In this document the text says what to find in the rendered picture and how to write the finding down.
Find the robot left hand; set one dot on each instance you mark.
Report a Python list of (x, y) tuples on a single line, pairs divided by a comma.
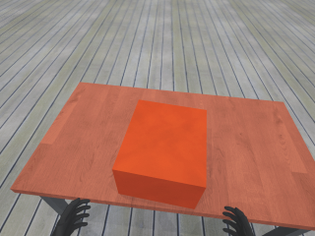
[(65, 225)]

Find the robot right hand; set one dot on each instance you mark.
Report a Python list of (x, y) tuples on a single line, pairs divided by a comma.
[(241, 226)]

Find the carton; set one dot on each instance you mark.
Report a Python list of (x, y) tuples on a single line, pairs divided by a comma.
[(163, 156)]

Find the table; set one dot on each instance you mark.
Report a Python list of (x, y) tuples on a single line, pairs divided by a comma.
[(256, 159)]

